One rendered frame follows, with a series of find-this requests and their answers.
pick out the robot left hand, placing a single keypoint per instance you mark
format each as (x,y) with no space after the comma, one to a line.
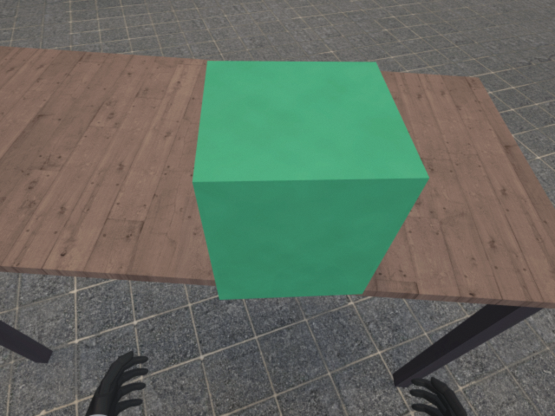
(110,391)

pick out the robot right hand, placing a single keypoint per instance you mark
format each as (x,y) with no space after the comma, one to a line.
(444,398)

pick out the table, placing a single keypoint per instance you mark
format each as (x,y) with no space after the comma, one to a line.
(97,153)

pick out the carton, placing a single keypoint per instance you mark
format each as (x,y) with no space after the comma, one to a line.
(304,173)

